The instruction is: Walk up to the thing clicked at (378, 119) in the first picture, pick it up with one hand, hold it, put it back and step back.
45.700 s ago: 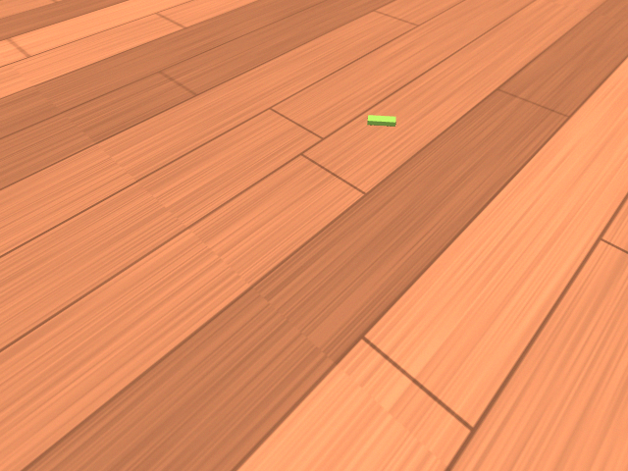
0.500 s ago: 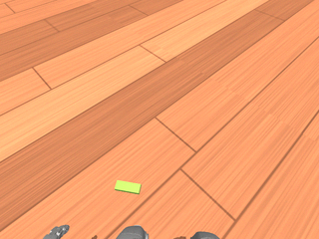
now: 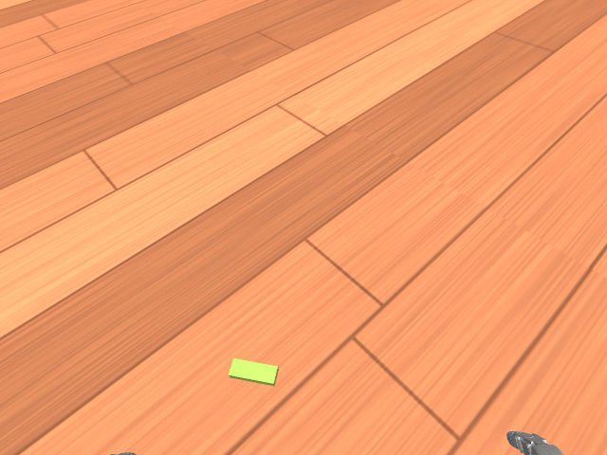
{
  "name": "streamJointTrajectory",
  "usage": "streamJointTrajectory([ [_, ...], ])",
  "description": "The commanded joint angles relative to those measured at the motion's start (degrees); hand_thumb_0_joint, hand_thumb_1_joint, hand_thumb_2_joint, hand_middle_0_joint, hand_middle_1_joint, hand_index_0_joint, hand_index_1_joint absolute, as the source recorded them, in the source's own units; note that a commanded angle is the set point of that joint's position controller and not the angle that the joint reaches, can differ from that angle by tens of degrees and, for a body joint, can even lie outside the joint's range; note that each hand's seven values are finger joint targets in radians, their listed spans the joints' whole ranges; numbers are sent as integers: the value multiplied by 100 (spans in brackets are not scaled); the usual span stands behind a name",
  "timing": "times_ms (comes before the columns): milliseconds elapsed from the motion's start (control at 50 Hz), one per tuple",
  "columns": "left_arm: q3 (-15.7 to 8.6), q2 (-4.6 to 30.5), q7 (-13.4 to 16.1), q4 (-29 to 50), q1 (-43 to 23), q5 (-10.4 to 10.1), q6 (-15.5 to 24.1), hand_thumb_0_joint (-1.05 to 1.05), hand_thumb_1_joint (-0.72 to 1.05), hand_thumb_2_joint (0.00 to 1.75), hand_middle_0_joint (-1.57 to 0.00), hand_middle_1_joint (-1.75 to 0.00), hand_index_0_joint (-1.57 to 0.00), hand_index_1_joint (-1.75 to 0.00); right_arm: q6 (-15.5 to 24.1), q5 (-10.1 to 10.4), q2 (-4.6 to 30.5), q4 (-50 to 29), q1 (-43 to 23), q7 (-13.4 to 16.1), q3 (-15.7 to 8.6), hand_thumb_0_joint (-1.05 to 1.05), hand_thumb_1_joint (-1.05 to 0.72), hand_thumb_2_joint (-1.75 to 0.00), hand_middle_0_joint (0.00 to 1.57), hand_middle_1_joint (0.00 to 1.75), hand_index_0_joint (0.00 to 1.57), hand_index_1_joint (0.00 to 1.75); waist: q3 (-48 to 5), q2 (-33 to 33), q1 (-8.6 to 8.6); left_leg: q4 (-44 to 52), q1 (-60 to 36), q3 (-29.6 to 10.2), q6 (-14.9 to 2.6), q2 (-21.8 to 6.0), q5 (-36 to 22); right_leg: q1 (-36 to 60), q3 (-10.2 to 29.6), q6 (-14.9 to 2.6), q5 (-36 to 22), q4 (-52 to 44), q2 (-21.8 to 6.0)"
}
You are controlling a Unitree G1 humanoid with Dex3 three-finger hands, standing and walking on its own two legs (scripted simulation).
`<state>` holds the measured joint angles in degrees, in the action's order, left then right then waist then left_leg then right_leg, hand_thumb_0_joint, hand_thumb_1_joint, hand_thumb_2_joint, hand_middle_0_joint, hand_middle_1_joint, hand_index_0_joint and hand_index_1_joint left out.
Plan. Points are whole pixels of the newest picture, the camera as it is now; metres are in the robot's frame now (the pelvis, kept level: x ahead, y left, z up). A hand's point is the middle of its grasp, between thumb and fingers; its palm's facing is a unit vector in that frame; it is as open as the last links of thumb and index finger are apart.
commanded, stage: walk up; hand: left
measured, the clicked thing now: (253, 372) +0.45 +0.24 -0.76
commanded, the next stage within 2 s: none
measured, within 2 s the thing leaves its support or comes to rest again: neither
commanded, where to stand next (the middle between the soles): +0.11 +0.01 m, yaw -1 degrees
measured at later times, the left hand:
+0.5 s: hand out of the picture +0.08 +0.27 -0.15, palm faces -0.02 -0.94 -0.33, open 7.4 cm
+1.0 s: hand out of the picture +0.06 +0.31 -0.17, palm faces +0.01 -0.93 -0.37, open 7.4 cm
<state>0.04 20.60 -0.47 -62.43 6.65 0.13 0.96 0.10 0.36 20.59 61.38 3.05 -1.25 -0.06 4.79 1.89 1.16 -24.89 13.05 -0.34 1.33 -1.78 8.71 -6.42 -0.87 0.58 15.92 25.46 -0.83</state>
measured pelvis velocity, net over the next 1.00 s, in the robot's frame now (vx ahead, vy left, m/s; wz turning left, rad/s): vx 0.06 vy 0.04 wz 0.02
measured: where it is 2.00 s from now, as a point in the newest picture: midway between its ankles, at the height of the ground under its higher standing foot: outside the picture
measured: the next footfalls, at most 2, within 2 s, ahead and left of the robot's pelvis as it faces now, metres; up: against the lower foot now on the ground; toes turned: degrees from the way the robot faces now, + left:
right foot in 1.30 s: +0.18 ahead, -0.11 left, +0.00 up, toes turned +0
left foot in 1.60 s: +0.05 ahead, +0.13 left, +0.00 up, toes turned +3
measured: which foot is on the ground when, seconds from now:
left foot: down 0.00-1.00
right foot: down 0.00-0.98, up 1.00-1.00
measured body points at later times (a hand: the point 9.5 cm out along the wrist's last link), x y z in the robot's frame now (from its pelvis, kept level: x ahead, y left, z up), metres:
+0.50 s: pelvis +0.00 +0.01 +0.01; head +0.01 +0.02 +0.46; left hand +0.08 +0.31 -0.13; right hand +0.07 -0.29 -0.12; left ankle +0.05 +0.14 -0.74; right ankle -0.02 -0.13 -0.74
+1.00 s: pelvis +0.06 +0.04 -0.01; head +0.07 +0.05 +0.44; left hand +0.06 +0.36 -0.14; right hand +0.14 -0.28 -0.12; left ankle +0.08 +0.14 -0.74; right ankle -0.02 -0.12 -0.72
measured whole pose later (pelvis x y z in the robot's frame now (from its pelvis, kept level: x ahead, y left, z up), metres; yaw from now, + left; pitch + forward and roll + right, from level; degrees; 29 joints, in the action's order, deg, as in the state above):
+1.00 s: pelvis +0.06 +0.04 -0.01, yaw +1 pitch -3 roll +0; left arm -2.4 23.1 -0.7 -59.8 15.9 1.4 0.4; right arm 1.4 -2.0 21.9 58.4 10.6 -2.7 -4.3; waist 3.6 -1.0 1.4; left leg -31.3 13.6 2.1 -1.4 0.2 14.1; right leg -6.8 0.7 0.1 24.2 37.1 -2.9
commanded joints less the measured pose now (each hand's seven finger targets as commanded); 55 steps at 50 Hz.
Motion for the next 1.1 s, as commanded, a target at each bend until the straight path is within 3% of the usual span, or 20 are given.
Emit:
streamJointTrajectory([
  [0, -293, 1280, 82, 228, -333, -29, 126, 0, 90, 90, -20, -30, -20, -30, 153, -13, 1145, -126, -243, 85, -218, 0, -90, -90, 20, 30, 20, 30, -584, -391, -69, 443, -735, -474, -254, -486, -804, -271, 577, -190, -1020, -983, -698],
  [400, -271, 1183, 50, -23, -346, 21, 48, 0, 90, 90, -20, -30, -20, -30, 166, -67, 1187, 102, -197, 107, -268, 0, -90, -90, 20, 30, 20, 30, -569, 75, -123, 1049, -385, -690, -251, -599, 44, 39, 392, -178, -549, -1066, -586],
  [660, -282, 1181, 65, -18, -296, 31, 68, 0, 90, 90, -20, -30, -20, -30, 144, -49, 1131, 109, -123, 109, -258, 0, -90, -90, 20, 30, 20, 30, -673, -130, -156, 848, -565, -600, -247, -527, -401, 9, 392, -147, -802, -1115, -645],
  [680, -392, 1438, 5, 165, 126, 129, 131, 0, 90, 90, -20, -30, -20, -30, 136, -147, 1499, -74, 321, 11, -473, 0, -90, -90, 20, 30, 20, 30, -1100, -27, -153, 575, -741, -412, -496, -218, 1970, 92, 285, -363, 1322, -883, -395],
  [700, -421, 1471, -17, 135, 209, 186, 133, 0, 90, 90, -20, -30, -20, -30, 107, -197, 1519, -84, 357, -30, -521, 0, -90, -90, 20, 30, 20, 30, -692, -19, -129, 544, -286, -578, -533, -239, 2846, -245, 489, -456, 2159, -822, -460],
  [720, -462, 1471, -25, 206, 241, 216, 143, 0, 90, 90, -20, -30, -20, -30, 80, -222, 1482, -184, 311, -53, -537, 0, -90, -90, 20, 30, 20, 30, -287, -70, -90, 504, 201, -690, -554, -262, 3058, -418, 680, -532, 2501, -814, -544],
  [740, -482, 1464, -20, 266, 415, 211, 161, 0, 90, 90, -20, -30, -20, -30, 79, -228, 1368, -344, 124, -80, -529, 0, -90, -90, 20, 30, 20, 30, 79, -205, 35, 282, 599, -670, -550, -251, 2675, -407, 883, -626, 2423, -907, -674],
  [780, -552, 1608, 38, 302, 773, 208, 240, 0, 90, 90, -20, -30, -20, -30, 128, -248, 1042, -615, -198, -110, -489, 0, -90, -90, 20, 30, 20, 30, 341, -1004, 238, -748, 1498, 61, -311, 116, 988, 506, 1612, -948, 1356, -1533, -1301],
  [800, -624, 1728, 48, 406, 781, 221, 273, 0, 90, 90, -20, -30, -20, -30, 145, -276, 1025, -714, -228, -119, -497, 0, -90, -90, 20, 30, 20, 30, 336, -1149, 279, -1263, 1906, 27, -220, 5, 1135, 888, 1876, -1146, 299, -1586, -1654],
  [820, -637, 1732, 49, 471, 851, 217, 296, 0, 90, 90, -20, -30, -20, -30, 150, -267, 1115, -794, -180, -130, -524, 0, -90, -90, 20, 30, 20, 30, 195, -887, 247, -1404, 1882, -151, -243, -102, 1441, 968, 1893, -1226, 67, -1512, -1713],
  [840, -675, 1848, 42, 608, 680, 235, 293, 0, 90, 90, -20, -30, -20, -30, 160, -249, 1139, -862, -78, -157, -537, 0, -90, -90, 20, 30, 20, 30, 138, -946, 157, -1317, 1648, -173, -271, -187, 1679, 651, 1787, -1318, 390, -1511, -1799],
  [860, -682, 1894, 28, 788, 378, 241, 279, 0, 90, 90, -20, -30, -20, -30, 184, -219, 1132, -841, 160, -167, -554, 0, -90, -90, 20, 30, 20, 30, 197, -1197, 9, -1009, 1245, -166, -296, -280, 1675, 371, 1571, -1285, 214, -1311, -1777],
  [880, -621, 1751, 8, 911, 157, 212, 251, 0, 90, 90, -20, -30, -20, -30, 224, -200, 1100, -759, 388, -164, -574, 0, -90, -90, 20, 30, 20, 30, 188, -1106, -186, -395, 668, -49, -322, -203, 1311, 82, 1125, -1113, -443, -932, -1531],
  [900, -529, 1565, 6, 959, -30, 149, 200, 0, 90, 90, -20, -30, -20, -30, 249, -208, 1052, -598, 720, -131, -617, 0, -90, -90, 20, 30, 20, 30, 81, -948, -399, 69, -171, 184, -271, 24, 596, -421, 568, -858, -993, -407, -1167],
  [920, -412, 1219, 3, 1020, 20, 103, 159, 0, 90, 90, -20, -30, -20, -30, 289, -238, 1275, -469, 1167, -55, -699, 0, -90, -90, 20, 30, 20, 30, -177, -271, -610, 542, -1170, -225, -325, -89, 108, -1086, 72, -502, -1295, 687, -688],
  [940, -338, 891, 11, 1078, 206, 28, 128, 0, 90, 90, -20, -30, -20, -30, 312, -288, 1871, -492, 1498, -9, -857, 0, -90, -90, 20, 30, 20, 30, -344, 1213, -676, 1091, -1732, -2109, -820, -1268, 88, -2069, -383, -126, 185, 2329, 259],
  [960, -438, 1264, 92, 965, 500, 53, 85, 0, 90, 90, -20, -30, -20, -30, 327, -208, 2132, -602, 1521, 1, -906, 0, -90, -90, 20, 30, 20, 30, -388, 958, -552, 1068, -1491, -2867, -1401, -1902, -158, -2133, 370, -225, 1767, 2789, 238],
  [980, -436, 1391, 109, 894, 592, 36, 84, 0, 90, 90, -20, -30, -20, -30, 335, -144, 1941, -671, 1416, 27, -862, 0, -90, -90, 20, 30, 20, 30, -265, 407, -397, 837, -1183, -2530, -1580, -1859, -897, -2029, 682, -255, 1752, 3251, 83],
  [1020, -457, 1302, 99, 864, 787, 1, 47, 0, 90, 90, -20, -30, -20, -30, 383, -137, 1671, -891, 1120, 105, -753, 0, -90, -90, 20, 30, 20, 30, -287, 245, -206, 575, -1154, -1689, -1373, -1582, -1678, -2039, 901, -347, 1452, 3252, -97],
  [1080, -401, 1150, 74, 753, 829, -59, -67, 0, 90, 90, -20, -30, -20, -30, 408, -98, 1316, -1036, 692, 214, -553, 0, -90, -90, 20, 30, 20, 30, -263, 396, -61, 298, -588, -782, -1188, -1347, -3232, -1380, 800, -164, 1050, 2495, -144],
])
